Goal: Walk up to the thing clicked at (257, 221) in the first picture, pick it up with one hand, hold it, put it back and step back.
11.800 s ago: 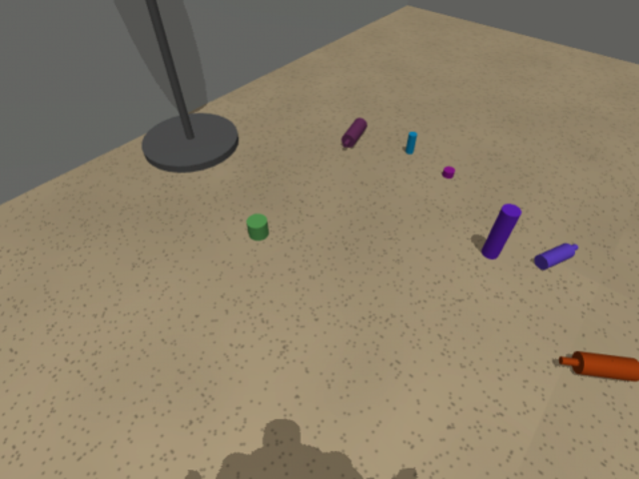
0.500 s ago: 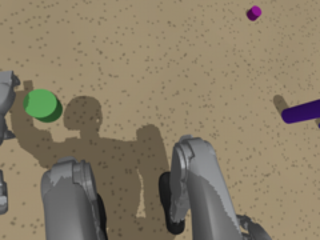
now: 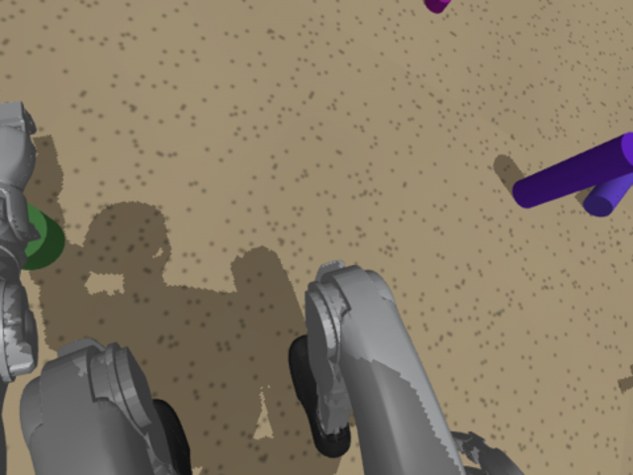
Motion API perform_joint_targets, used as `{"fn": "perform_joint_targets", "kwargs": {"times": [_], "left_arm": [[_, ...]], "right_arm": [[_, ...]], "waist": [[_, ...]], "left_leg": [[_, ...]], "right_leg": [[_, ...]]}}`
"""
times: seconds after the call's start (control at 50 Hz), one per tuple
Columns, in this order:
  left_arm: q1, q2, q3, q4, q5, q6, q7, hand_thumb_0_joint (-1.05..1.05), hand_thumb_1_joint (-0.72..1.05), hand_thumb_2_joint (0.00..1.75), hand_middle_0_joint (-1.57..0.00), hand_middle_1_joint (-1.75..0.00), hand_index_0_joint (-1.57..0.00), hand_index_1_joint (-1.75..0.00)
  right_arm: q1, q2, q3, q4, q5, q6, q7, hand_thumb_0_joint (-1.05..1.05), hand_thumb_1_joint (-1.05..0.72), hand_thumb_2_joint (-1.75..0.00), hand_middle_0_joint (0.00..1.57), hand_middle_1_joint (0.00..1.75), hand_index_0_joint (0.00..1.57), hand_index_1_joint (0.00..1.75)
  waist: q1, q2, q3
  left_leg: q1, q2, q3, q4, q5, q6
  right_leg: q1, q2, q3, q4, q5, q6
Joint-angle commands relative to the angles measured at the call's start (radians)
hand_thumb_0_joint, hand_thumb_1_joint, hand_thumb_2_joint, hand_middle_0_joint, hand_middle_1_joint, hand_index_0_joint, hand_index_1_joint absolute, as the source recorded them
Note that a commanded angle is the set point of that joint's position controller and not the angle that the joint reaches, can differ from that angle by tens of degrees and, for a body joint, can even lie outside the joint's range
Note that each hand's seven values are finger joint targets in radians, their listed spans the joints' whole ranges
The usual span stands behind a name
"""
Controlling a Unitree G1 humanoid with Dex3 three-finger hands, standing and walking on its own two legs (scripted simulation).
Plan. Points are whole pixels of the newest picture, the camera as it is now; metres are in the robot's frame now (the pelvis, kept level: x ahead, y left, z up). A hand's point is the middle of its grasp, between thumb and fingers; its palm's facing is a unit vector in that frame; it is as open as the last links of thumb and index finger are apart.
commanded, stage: approach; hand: left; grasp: from above
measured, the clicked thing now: (21, 236) +0.49 +0.27 -0.29
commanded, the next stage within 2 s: close in in 0.22 s
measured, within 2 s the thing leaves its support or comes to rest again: neither
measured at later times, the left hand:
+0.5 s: hand out of the picture +0.47 +0.29 -0.18, palm faces -0.43 -0.06 -0.90, open 14.0 cm
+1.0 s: hand (2, 233) +0.48 +0.28 -0.24, palm faces -0.46 -0.08 -0.88, open 14.1 cm
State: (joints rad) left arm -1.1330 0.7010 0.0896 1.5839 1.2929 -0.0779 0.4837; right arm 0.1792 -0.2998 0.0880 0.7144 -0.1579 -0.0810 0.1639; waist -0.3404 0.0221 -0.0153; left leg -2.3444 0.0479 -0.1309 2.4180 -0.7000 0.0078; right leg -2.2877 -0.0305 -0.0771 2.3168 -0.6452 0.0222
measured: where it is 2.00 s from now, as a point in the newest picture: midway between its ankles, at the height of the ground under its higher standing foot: (255, 450)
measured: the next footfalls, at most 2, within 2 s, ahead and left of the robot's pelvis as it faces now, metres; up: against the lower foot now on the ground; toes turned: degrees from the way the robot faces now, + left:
none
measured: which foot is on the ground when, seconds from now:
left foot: down 0.00-1.00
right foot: down 0.00-1.00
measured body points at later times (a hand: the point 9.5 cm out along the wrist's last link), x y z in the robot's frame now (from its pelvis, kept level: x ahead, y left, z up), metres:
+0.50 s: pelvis +0.00 +0.01 +0.00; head +0.25 +0.09 +0.36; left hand +0.49 +0.30 -0.13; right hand +0.06 -0.28 -0.09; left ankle +0.07 +0.13 -0.29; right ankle +0.11 -0.12 -0.29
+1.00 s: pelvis +0.00 +0.00 -0.02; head +0.28 +0.07 +0.32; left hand +0.50 +0.28 -0.18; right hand -0.02 -0.26 -0.10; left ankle +0.07 +0.13 -0.29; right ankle +0.11 -0.12 -0.29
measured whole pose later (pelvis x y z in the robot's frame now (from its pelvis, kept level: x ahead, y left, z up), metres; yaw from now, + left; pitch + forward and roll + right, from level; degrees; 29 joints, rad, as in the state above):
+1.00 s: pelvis +0.00 +0.00 -0.02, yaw -2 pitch +32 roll -10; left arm -1.06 0.89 0.16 1.64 1.32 -0.23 0.52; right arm 0.21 -0.32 0.16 0.73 -0.23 -0.13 0.21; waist -0.35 -0.04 0.11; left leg -2.38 0.04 -0.19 2.51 -0.71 0.00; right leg -2.30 -0.02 -0.12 2.38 -0.64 0.02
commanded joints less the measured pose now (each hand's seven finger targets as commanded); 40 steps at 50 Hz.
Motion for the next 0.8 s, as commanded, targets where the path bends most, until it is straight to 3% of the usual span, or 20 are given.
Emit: {"fn": "perform_joint_targets", "kwargs": {"times": [0.0,0.06,0.1,0.2,0.24,0.26,0.3,0.34,0.38,0.4,0.46,0.48,0.56,0.58,0.62,0.64,0.68,0.7,0.72,0.78], "left_arm": [[-0.157,0.28,0.02,-0.052,-0.057,0.052,-0.01,0.0,-0.54,0.98,-0.06,-1.06,-0.07,-1.05],[-0.128,0.315,0.028,-0.112,-0.089,0.029,-0.066,0.0,-0.53,0.96,-0.06,-1.07,-0.08,-1.05],[-0.095,0.347,0.049,-0.154,-0.109,-0.002,-0.088,0.0,-0.53,0.96,-0.06,-1.07,-0.08,-1.05],[-0.218,0.355,0.05,-0.329,-0.095,-0.119,-0.099,0.0,-0.53,0.96,-0.06,-1.08,-0.08,-1.06],[-0.195,0.272,0.005,-0.367,-0.089,-0.15,-0.088,0.0,-0.55,0.97,-0.06,-1.07,-0.07,-1.06],[-0.22,0.265,0.001,-0.393,-0.083,-0.16,-0.08,0.0,-0.54,0.98,-0.07,-1.07,-0.08,-1.06],[-0.252,0.269,-0.001,-0.449,-0.077,-0.166,-0.058,0.0,-0.53,1.03,-0.08,-1.09,-0.08,-1.08],[-0.243,0.211,-0.034,-0.387,-0.053,-0.149,-0.046,0.0,-0.56,0.99,-0.06,-1.03,-0.07,-1.02],[-0.254,0.202,-0.04,-0.286,-0.039,-0.132,-0.032,0.0,-0.56,1.02,-0.07,-1.02,-0.07,-1.02],[-0.233,0.179,-0.053,-0.248,-0.032,-0.124,-0.026,0.0,-0.55,1.02,-0.07,-1.02,-0.07,-1.02],[-0.238,0.202,-0.043,-0.163,-0.007,-0.102,-0.008,0.0,-0.51,1.01,-0.08,-1.03,-0.08,-1.02],[-0.24,0.197,-0.046,-0.127,0.004,-0.094,-0.007,0.0,-0.52,1.01,-0.08,-1.03,-0.08,-1.02],[-0.258,0.284,0.004,-0.116,0.018,-0.084,0.003,0.0,-0.54,1.0,-0.07,-1.02,-0.06,-1.02],[-0.247,0.289,0.019,-0.05,0.02,-0.082,0.007,0.0,-0.55,1.0,-0.06,-1.01,-0.06,-1.02],[-0.224,0.3,0.04,-0.031,0.016,-0.085,0.019,0.0,-0.55,1.0,-0.06,-1.01,-0.06,-1.02],[-0.222,0.298,0.035,-0.007,0.018,-0.085,0.017,0.0,-0.54,1.0,-0.06,-1.01,-0.06,-1.01],[-0.236,0.342,0.06,-0.038,0.019,-0.097,0.024,0.0,-0.53,0.99,-0.06,-1.01,-0.06,-1.01],[-0.255,0.321,0.022,-0.051,0.017,-0.103,0.018,0.0,-0.54,0.98,-0.06,-1.02,-0.06,-1.02],[-0.238,0.402,0.081,-0.059,0.019,-0.111,0.03,0.0,-0.53,0.98,-0.06,-1.02,-0.06,-1.02],[-0.236,0.392,0.075,-0.071,0.013,-0.128,0.039,0.0,-0.54,0.99,-0.06,-1.02,-0.06,-1.02]], "right_arm": [[0.204,-0.25,-0.063,-0.022,0.02,-0.003,-0.001,0.0,-0.91,-0.9,0.2,0.3,0.2,0.3],[0.207,-0.248,-0.064,-0.031,0.031,0.0,-0.001,0.0,-0.9,-0.9,0.2,0.3,0.2,0.3],[0.199,-0.245,-0.066,-0.026,0.036,0.002,-0.006,0.0,-0.9,-0.9,0.2,0.3,0.2,0.3],[0.243,-0.254,-0.084,0.001,0.018,-0.001,-0.007,0.0,-0.91,-0.9,0.2,0.3,0.2,0.3],[0.244,-0.245,-0.098,0.012,0.011,-0.003,-0.009,0.0,-0.91,-0.9,0.2,0.3,0.2,0.3],[0.25,-0.253,-0.109,0.018,0.011,-0.004,-0.012,0.0,-0.91,-0.9,0.2,0.3,0.2,0.3],[0.245,-0.255,-0.124,0.019,0.009,-0.005,-0.015,0.0,-0.91,-0.9,0.2,0.3,0.2,0.3],[0.245,-0.249,-0.13,0.037,0.005,-0.004,-0.014,0.0,-0.91,-0.9,0.2,0.3,0.2,0.3],[0.244,-0.257,-0.121,0.048,0.006,-0.001,-0.015,0.0,-0.91,-0.9,0.2,0.3,0.2,0.3],[0.238,-0.255,-0.115,0.053,0.005,0.0,-0.017,0.0,-0.9,-0.9,0.2,0.3,0.2,0.3],[0.225,-0.263,-0.097,0.046,0.005,0.002,-0.017,0.0,-0.9,-0.9,0.2,0.3,0.2,0.3],[0.228,-0.26,-0.089,0.045,-0.004,-0.001,-0.011,0.0,-0.9,-0.9,0.2,0.3,0.2,0.3],[0.217,-0.273,-0.073,0.021,-0.009,-0.009,0.0,0.0,-0.9,-0.9,0.2,0.3,0.2,0.3],[0.222,-0.269,-0.068,0.027,-0.018,-0.012,0.006,0.0,-0.9,-0.9,0.2,0.3,0.2,0.3],[0.213,-0.273,-0.063,0.011,-0.018,-0.012,0.008,0.0,-0.9,-0.9,0.2,0.3,0.2,0.3],[0.211,-0.275,-0.056,0.001,-0.024,-0.02,0.012,0.0,-0.9,-0.9,0.2,0.3,0.2,0.3],[0.219,-0.284,-0.05,-0.008,-0.03,-0.025,0.016,0.0,-0.9,-0.9,0.2,0.3,0.2,0.3],[0.193,-0.274,-0.04,-0.026,-0.029,-0.034,0.019,0.0,-0.9,-0.9,0.2,0.3,0.2,0.3],[0.216,-0.289,-0.041,-0.007,-0.038,-0.03,0.018,0.0,-0.89,-0.9,0.2,0.3,0.2,0.3],[0.226,-0.288,-0.036,-0.007,-0.044,-0.034,0.021,0.0,-0.9,-0.9,0.2,0.3,0.2,0.3]], "waist": [[0.038,0.21,-0.656],[0.036,0.144,-0.642],[0.063,0.119,-0.664],[0.029,0.221,-0.703],[0.024,0.273,-0.729],[0.012,0.286,-0.735],[0.023,0.347,-0.771],[0.012,0.356,-0.726],[-0.002,0.34,-0.664],[0.006,0.334,-0.654],[0.007,0.34,-0.626],[-0.008,0.306,-0.605],[0.005,0.335,-0.619],[-0.02,0.287,-0.573],[-0.018,0.277,-0.589],[-0.035,0.256,-0.565],[-0.029,0.271,-0.576],[-0.034,0.28,-0.568],[-0.026,0.279,-0.612],[-0.027,0.302,-0.642]], "left_leg": [[0.388,-0.05,0.11,-0.237,0.175,0.047],[0.323,-0.053,0.109,-0.221,0.146,0.058],[0.322,-0.051,0.104,-0.214,0.141,0.056],[0.421,-0.047,0.087,-0.199,0.164,0.034],[0.49,-0.042,0.08,-0.202,0.18,0.02],[0.532,-0.039,0.075,-0.203,0.185,0.017],[0.577,-0.038,0.07,-0.227,0.18,0.008],[0.594,-0.035,0.066,-0.241,0.185,0.002],[0.577,-0.035,0.048,-0.255,0.176,0.001],[0.583,-0.037,0.048,-0.261,0.188,0.0],[0.573,-0.042,0.041,-0.265,0.223,0.001],[0.56,-0.041,0.045,-0.25,0.22,0.007],[0.566,-0.046,0.057,-0.243,0.247,0.01],[0.519,-0.045,0.06,-0.227,0.204,0.016],[0.503,-0.046,0.064,-0.221,0.207,0.021],[0.482,-0.048,0.071,-0.203,0.198,0.025],[0.476,-0.048,0.068,-0.206,0.192,0.026],[0.455,-0.051,0.078,-0.191,0.174,0.03],[0.471,-0.046,0.071,-0.196,0.183,0.029],[0.478,-0.041,0.069,-0.18,0.197,0.023]], "right_leg": [[0.442,0.052,-0.06,-0.228,0.206,-0.045],[0.496,0.051,-0.046,-0.239,0.173,-0.035],[0.513,0.052,-0.046,-0.238,0.161,-0.033],[0.465,0.048,-0.062,-0.223,0.178,-0.044],[0.432,0.051,-0.072,-0.218,0.196,-0.049],[0.402,0.049,-0.078,-0.217,0.203,-0.051],[0.373,0.047,-0.081,-0.213,0.193,-0.059],[0.325,0.044,-0.092,-0.208,0.195,-0.062],[0.267,0.04,-0.108,-0.193,0.187,-0.061],[0.262,0.042,-0.11,-0.196,0.191,-0.06],[0.257,0.035,-0.115,-0.176,0.223,-0.056],[0.261,0.038,-0.116,-0.174,0.227,-0.055],[0.298,0.034,-0.108,-0.172,0.246,-0.05],[0.287,0.04,-0.108,-0.173,0.216,-0.053],[0.315,0.047,-0.108,-0.182,0.216,-0.051],[0.309,0.046,-0.103,-0.182,0.213,-0.048],[0.328,0.046,-0.104,-0.182,0.204,-0.046],[0.328,0.047,-0.096,-0.184,0.196,-0.046],[0.368,0.05,-0.103,-0.189,0.2,-0.044],[0.388,0.055,-0.104,-0.171,0.218,-0.045]]}}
